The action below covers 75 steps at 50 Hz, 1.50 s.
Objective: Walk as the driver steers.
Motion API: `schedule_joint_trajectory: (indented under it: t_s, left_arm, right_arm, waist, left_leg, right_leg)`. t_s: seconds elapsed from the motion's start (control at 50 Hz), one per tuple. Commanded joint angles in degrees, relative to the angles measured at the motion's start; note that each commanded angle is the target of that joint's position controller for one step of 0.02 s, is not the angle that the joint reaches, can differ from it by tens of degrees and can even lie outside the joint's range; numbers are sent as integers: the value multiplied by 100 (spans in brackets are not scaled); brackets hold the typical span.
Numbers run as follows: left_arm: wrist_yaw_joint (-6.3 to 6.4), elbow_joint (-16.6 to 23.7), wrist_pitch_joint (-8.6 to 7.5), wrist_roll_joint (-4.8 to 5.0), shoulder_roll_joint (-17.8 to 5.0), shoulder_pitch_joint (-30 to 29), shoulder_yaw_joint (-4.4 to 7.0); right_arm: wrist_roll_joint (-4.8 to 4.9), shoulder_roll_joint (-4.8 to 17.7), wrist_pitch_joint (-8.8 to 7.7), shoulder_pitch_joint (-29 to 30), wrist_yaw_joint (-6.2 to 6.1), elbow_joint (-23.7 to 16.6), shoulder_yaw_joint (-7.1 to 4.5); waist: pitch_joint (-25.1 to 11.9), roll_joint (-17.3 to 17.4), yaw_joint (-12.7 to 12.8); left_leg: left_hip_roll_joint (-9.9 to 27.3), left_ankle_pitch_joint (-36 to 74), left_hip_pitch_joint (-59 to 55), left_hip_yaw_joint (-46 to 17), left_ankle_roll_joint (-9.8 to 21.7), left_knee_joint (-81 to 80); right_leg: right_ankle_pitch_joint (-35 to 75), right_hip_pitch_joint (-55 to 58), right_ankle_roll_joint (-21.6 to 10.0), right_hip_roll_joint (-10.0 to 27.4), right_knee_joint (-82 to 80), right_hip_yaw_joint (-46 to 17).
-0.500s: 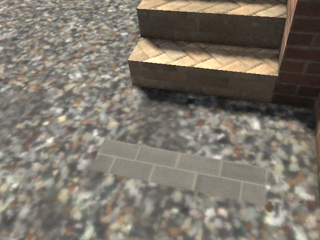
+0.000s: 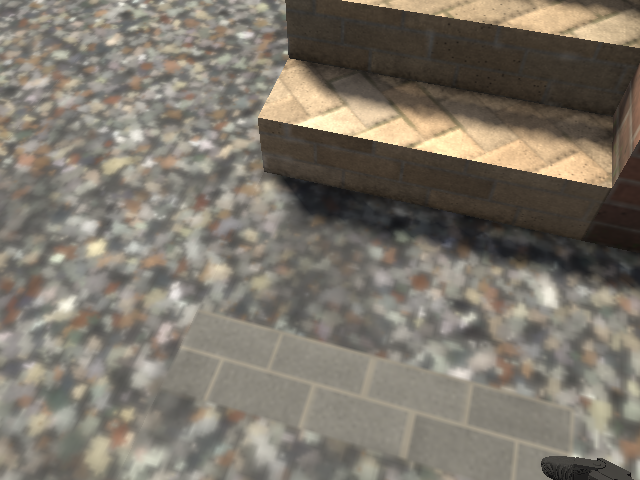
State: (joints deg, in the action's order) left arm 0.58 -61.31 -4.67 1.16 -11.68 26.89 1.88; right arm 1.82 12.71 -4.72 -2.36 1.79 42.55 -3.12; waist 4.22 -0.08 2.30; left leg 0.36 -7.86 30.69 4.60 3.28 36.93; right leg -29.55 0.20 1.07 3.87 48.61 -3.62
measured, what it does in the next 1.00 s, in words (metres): walks ahead: right foot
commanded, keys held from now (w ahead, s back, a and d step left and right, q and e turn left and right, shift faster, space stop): w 1.00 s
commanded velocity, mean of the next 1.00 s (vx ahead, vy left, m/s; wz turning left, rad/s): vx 0.50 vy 0.00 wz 0.00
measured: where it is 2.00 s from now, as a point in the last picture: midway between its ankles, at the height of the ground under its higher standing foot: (351, 233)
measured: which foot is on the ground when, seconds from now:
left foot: down 0.00-0.52, up 0.54-1.00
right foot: up 0.00-0.50, down 0.52-1.00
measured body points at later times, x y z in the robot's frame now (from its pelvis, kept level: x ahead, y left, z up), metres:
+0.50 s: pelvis +0.31 +0.00 +0.01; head +0.34 -0.01 +0.46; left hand +0.53 +0.22 -0.08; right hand +0.24 -0.26 -0.13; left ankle +0.12 +0.10 -0.71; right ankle +0.50 -0.11 -0.70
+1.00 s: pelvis +0.59 +0.00 +0.03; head +0.61 +0.00 +0.48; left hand +0.57 +0.27 -0.10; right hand +0.80 -0.24 -0.07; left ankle +0.78 +0.15 -0.67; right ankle +0.50 -0.10 -0.71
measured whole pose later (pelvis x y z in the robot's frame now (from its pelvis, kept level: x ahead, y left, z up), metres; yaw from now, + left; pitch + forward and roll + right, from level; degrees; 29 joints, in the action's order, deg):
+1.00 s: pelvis +0.59 +0.00 +0.03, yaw +0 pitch +1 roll -2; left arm -0.4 -57.1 -5.5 1.1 -15.0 20.5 1.9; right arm 1.1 14.5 -4.5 -1.5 0.5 50.3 -2.0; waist 1.1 2.5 4.9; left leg 5.6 3.6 33.9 -1.3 0.7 31.7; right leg -13.1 3.4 -2.7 -4.2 8.9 2.6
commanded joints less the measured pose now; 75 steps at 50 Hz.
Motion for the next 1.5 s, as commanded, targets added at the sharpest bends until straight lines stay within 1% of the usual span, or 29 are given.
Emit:
schedule_joint_trajectory:
  t_s: [0.02,0.04,0.06,0.08,0.14,0.22,0.32,0.42,0.48,0.52,0.54,0.56,0.58,0.6,0.62,0.64,0.68,0.76,0.98,1.06,1.1,1.12,1.14,1.16,1.2,1.22,1.3,1.42,1.5]
  left_arm:
    - [-43,677,-334,330,-624,-78,67]
    - [37,795,-331,186,-639,-499,60]
    - [61,847,-297,11,-707,-679,127]
    - [29,829,-206,-20,-503,-458,133]
    - [-32,945,-44,45,-236,-463,119]
    - [-30,1368,-17,-46,-469,-1532,156]
    - [-169,1673,-171,-62,-431,-2657,124]
    - [-363,1951,-210,15,-460,-3337,72]
    - [-416,1893,-234,15,-782,-2888,161]
    - [-368,1454,-215,0,-1211,-1354,366]
    - [-318,1251,-196,-96,-1624,-357,444]
    - [-386,1106,-202,-175,-1870,-84,488]
    - [-388,1152,-257,-159,-1223,-265,323]
    - [-363,1206,-291,-139,-1019,-766,246]
    - [-349,1292,-309,-152,-949,-1257,192]
    - [-347,1299,-335,-181,-873,-1493,160]
    - [-365,1200,-359,-228,-702,-1520,79]
    - [-261,999,-341,-146,-949,-1177,92]
    - [-72,535,-95,14,-1262,-451,206]
    - [-39,518,54,-16,-1412,-578,299]
    - [-11,675,60,-88,-1195,-802,191]
    - [-35,842,-11,-172,-697,-361,17]
    - [-43,745,-115,-52,-490,-92,-58]
    - [-45,748,-190,119,-1157,-444,107]
    - [15,870,-160,120,-1182,-986,156]
    - [52,836,-83,64,-1115,-961,206]
    - [45,907,149,52,-754,-792,214]
    - [-8,1272,254,-64,-450,-1411,140]
    - [-57,1667,284,-41,-551,-2106,147]
  right_arm:
    - [-199,820,-91,-2141,53,508,-223]
    - [-141,659,-146,-1551,88,421,-161]
    - [-169,538,-193,-1276,107,516,-134]
    - [-218,403,-229,-1220,116,630,-93]
    - [-175,358,-225,-1450,24,984,-55]
    - [-145,603,-179,-1791,-143,1210,-60]
    - [-168,721,-66,-2136,-248,1286,-5]
    - [-116,840,68,-2578,-286,1523,-25]
    - [-162,1044,149,-2341,-290,1453,-98]
    - [-227,1069,256,-2081,-277,1369,-91]
    - [-304,844,260,-2246,-275,1236,14]
    - [-253,-163,127,-3194,-150,1319,281]
    - [-56,544,-38,-2720,-148,1359,146]
    - [88,899,-128,-2036,-147,1170,53]
    - [75,942,-170,-1693,-196,1112,48]
    - [5,898,-155,-1525,-230,1130,5]
    - [-41,736,-24,-1645,-229,1179,-15]
    - [-95,601,137,-1159,-234,1012,-18]
    - [-47,618,-86,747,-119,294,37]
    - [-74,866,-185,422,-1,248,-57]
    - [-128,1361,-255,-1226,-80,709,-291]
    - [-252,1954,-241,-2086,-120,881,-434]
    - [-227,1754,-205,-2240,-94,957,-376]
    - [-200,1308,-229,-1798,-82,840,-238]
    - [-195,889,-253,-889,-54,709,-89]
    - [-214,752,-280,-625,-45,702,-44]
    - [-310,905,-321,-479,-85,830,-78]
    - [-304,1119,-142,-745,-307,837,-90]
    - [-222,1208,20,-919,-355,808,-105]
  waist:
    - [-1774,1051,-770]
    - [-1296,169,-580]
    - [-963,-67,-377]
    - [-927,139,-140]
    - [-512,424,23]
    - [148,216,-128]
    - [334,314,-479]
    - [505,318,-629]
    - [74,518,-265]
    - [-902,536,550]
    - [-1860,-191,747]
    - [-2818,-2012,161]
    - [-2676,-1244,390]
    - [-1721,-914,331]
    - [-1236,-209,146]
    - [-839,-35,6]
    - [-725,-248,-231]
    - [-288,-214,-232]
    - [130,-310,259]
    - [-173,-449,-126]
    - [-1241,-273,-947]
    - [-2181,893,-910]
    - [-2677,1801,-833]
    - [-1969,1106,-847]
    - [-929,409,-502]
    - [-701,471,-320]
    - [-535,517,-21]
    - [-555,436,-208]
    - [-172,185,-424]
  left_leg:
    - [2037,-527,-4866,-3868,1117,-2184]
    - [1830,377,-3871,-2955,941,-2132]
    - [1581,1075,-2994,-2245,874,-2235]
    - [1358,1288,-2602,-1817,846,-2369]
    - [1207,823,-2225,-1444,962,-2861]
    - [1272,374,-2274,-1343,1036,-3292]
    - [878,663,-2304,-655,754,-3437]
    - [1247,976,-3542,-600,715,-3113]
    - [1399,2852,-4161,-595,567,-2254]
    - [1063,4331,-3881,-353,362,-252]
    - [744,2581,-2416,-251,230,1690]
    - [-490,-2089,-193,-629,-87,3533]
    - [-278,-2318,339,-1478,77,4140]
    - [0,-1857,655,-1324,147,4222]
    - [319,-1263,402,-1196,132,3959]
    - [518,-889,186,-1127,79,3606]
    - [718,-593,-290,-1095,25,3168]
    - [875,-265,226,-871,-187,2188]
    - [519,1184,611,-587,-233,-647]
    - [316,426,-168,-482,47,-911]
    - [354,776,-2638,-574,348,-953]
    - [1739,661,-4928,-2400,936,-951]
    - [2408,-154,-5567,-4224,1356,-1778]
    - [2203,-764,-4839,-3707,1063,-1958]
    - [1829,-242,-3244,-2293,723,-2348]
    - [1614,175,-2700,-1755,629,-2546]
    - [1384,1748,-2002,-504,731,-2807]
    - [1438,1932,-2427,250,792,-2844]
    - [1695,2086,-3103,344,758,-2621]
  right_leg:
    - [159,-4072,-299,-244,3352,-479]
    - [636,-3862,-392,90,3040,-298]
    - [1107,-3552,-438,277,2680,-251]
    - [1383,-3148,-504,463,2437,-307]
    - [1484,-3306,-521,535,2128,-126]
    - [2443,-4507,-244,594,1118,-45]
    - [4057,-3960,-171,192,-965,459]
    - [3716,-4034,-315,30,-1950,412]
    - [2853,-3435,-570,-213,-2024,535]
    - [2744,-1556,-880,-537,-2026,744]
    - [2804,431,-1233,556,-1730,-567]
    - [1374,2382,-2210,1815,-2574,-3557]
    - [920,2267,-1901,1679,-3164,-3970]
    - [1392,1476,-1608,1542,-3237,-3020]
    - [2161,558,-1467,1355,-3392,-2284]
    - [2879,-139,-1423,1175,-3547,-1693]
    - [3415,-640,-1373,851,-3804,-1047]
    - [3547,-896,-1480,811,-4181,-599]
    - [3147,122,-1208,931,-4219,-102]
    - [4243,458,-1050,1079,-3420,-171]
    - [4910,-422,-731,530,-1442,64]
    - [2749,-2432,-370,-237,638,452]
    - [-408,-3685,-255,-754,1993,6]
    - [-166,-4121,-379,-369,2538,-482]
    - [806,-3981,-420,163,2280,-233]
    - [1137,-3683,-399,336,2022,-268]
    - [1729,-3365,-224,405,1970,-168]
    - [2502,-3566,7,269,1041,331]
    - [2057,-4072,-86,292,686,425]
Keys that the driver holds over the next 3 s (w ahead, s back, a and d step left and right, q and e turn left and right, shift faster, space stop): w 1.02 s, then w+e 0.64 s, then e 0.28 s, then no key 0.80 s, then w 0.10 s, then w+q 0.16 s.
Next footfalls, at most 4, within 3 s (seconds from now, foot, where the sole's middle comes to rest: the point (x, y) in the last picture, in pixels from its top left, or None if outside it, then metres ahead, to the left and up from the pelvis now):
0.52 right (399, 422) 0.54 -0.10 -0.75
1.10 left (290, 296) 0.83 0.14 -0.75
1.64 right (386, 255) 0.96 -0.09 -0.75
2.12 left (355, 112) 1.26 0.00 -0.55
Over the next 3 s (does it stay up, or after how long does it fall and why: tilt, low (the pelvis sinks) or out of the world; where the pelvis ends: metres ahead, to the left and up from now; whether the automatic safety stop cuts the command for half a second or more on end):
stays up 1.05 -0.22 0.01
